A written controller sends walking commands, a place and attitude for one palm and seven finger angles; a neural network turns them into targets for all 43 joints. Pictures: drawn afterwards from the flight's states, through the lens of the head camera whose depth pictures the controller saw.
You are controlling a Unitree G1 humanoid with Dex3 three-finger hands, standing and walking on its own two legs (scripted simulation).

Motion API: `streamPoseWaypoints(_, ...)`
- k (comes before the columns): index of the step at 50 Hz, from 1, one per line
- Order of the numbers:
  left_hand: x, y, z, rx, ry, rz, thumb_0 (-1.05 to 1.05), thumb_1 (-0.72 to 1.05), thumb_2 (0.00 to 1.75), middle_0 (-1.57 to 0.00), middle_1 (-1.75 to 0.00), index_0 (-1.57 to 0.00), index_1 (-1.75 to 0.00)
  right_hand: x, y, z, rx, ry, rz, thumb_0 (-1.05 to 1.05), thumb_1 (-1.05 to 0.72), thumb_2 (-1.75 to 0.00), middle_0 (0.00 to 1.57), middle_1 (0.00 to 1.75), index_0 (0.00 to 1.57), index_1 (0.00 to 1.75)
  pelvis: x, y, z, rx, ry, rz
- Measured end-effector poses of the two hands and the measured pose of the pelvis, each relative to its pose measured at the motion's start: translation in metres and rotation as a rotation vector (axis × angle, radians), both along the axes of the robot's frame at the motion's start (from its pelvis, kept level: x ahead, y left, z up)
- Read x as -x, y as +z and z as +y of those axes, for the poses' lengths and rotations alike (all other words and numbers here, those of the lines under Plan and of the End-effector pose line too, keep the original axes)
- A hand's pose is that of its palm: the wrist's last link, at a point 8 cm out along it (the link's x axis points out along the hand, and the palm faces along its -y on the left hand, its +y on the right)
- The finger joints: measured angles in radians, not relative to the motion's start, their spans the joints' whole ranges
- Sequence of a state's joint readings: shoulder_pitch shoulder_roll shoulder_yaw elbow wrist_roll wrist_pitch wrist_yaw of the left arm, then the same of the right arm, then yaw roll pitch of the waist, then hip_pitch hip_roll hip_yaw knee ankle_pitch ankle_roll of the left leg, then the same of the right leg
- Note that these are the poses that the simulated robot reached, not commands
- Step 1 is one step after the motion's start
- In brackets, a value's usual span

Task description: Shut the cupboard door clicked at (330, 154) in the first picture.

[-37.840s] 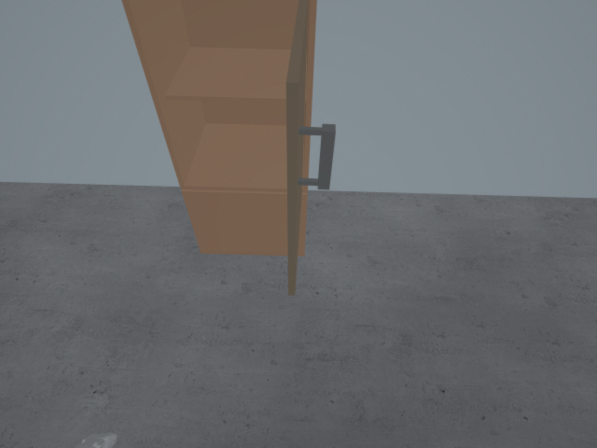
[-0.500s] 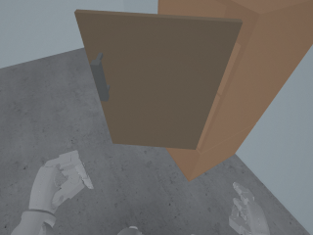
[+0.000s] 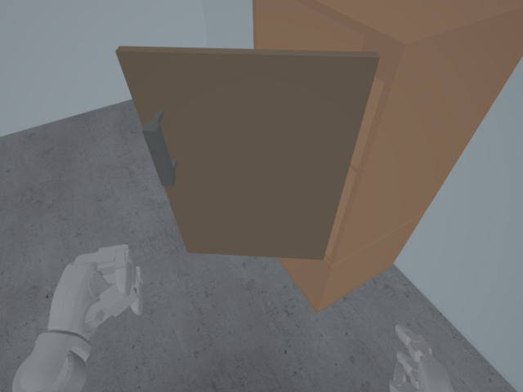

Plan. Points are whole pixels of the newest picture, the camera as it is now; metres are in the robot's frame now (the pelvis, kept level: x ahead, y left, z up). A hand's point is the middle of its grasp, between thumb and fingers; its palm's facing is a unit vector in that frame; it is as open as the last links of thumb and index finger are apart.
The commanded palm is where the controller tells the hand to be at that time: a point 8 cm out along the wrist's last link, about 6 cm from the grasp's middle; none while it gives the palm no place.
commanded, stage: raise the hand and make a fist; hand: left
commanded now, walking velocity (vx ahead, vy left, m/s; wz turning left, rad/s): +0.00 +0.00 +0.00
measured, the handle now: (163, 149) +0.50 +0.22 +0.09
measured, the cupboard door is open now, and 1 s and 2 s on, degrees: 56 56 56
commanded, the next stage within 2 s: bring the fist close to the handle in 0.22 s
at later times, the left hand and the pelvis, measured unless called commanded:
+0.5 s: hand (136, 285) +0.23 +0.19 +0.09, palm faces +0.02 -1.00 -0.05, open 3.1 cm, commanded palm +0.23 +0.24 +0.09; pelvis -0.01 +0.00 +0.00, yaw +1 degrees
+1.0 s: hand (159, 222) +0.34 +0.19 +0.09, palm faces +0.01 -1.00 -0.03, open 3.1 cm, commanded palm +0.32 +0.24 +0.09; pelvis +0.00 +0.00 +0.00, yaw -1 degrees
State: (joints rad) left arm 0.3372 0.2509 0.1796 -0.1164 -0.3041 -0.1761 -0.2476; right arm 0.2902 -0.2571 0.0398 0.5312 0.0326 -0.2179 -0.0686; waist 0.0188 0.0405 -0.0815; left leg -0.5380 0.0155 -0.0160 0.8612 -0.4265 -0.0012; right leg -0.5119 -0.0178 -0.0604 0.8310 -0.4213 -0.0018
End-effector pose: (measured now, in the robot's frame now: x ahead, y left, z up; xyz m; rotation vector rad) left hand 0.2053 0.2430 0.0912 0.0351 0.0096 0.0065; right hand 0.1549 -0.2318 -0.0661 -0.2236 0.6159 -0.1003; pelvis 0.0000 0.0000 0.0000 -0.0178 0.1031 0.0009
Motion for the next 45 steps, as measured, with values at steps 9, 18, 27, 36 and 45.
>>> streamPoseWaypoints(9, 0.007, -0.001, -0.005, -0.004, 0.012, -0.023, 0.02, 0.9, 0.9, -1.3, -1.5, -1.3, -1.5, 0.001, 0.002, -0.007, 0.007, 0.002, -0.012, 0.02, -0.91, -0.9, 0.21, 0.3, 0.2, 0.3, 0.004, 0.0, -0.004, -0.003, 0.0, -0.007)
streamPoseWaypoints(18, 0.01, -0.001, -0.006, -0.01, 0.009, -0.013, 0.02, 0.9, 0.9, -1.31, -1.5, -1.3, -1.5, -0.002, 0.0, 0.001, -0.013, 0.015, -0.025, 0.02, -0.9, -0.9, 0.21, 0.3, 0.2, 0.3, 0.006, 0.0, -0.004, -0.003, 0.002, -0.01)
streamPoseWaypoints(27, -0.017, 0.0, -0.002, -0.006, 0.007, -0.042, 0.02, 0.9, 0.9, -1.31, -1.5, -1.31, -1.5, 0.0, -0.007, 0.004, -0.009, 0.024, 0.004, 0.02, -0.9, -0.9, 0.21, 0.3, 0.2, 0.3, 0.01, -0.001, -0.003, -0.002, 0.01, -0.008)
streamPoseWaypoints(36, -0.064, 0.001, -0.003, 0.005, -0.011, -0.023, 0.02, 0.9, 0.9, -1.31, -1.5, -1.31, -1.5, 0.013, -0.008, -0.001, -0.001, -0.018, 0.051, 0.02, -0.9, -0.9, 0.21, 0.3, 0.2, 0.3, 0.008, 0.002, -0.001, -0.009, -0.005, 0.0)
streamPoseWaypoints(45, -0.092, 0.001, -0.001, 0.01, 0.0, -0.023, 0.02, 0.9, 0.9, -1.3, -1.5, -1.3, -1.5, 0.025, -0.012, -0.009, 0.012, -0.049, 0.118, 0.02, -0.9, -0.9, 0.21, 0.3, 0.2, 0.3, 0.004, 0.004, 0.002, -0.011, -0.014, 0.01)
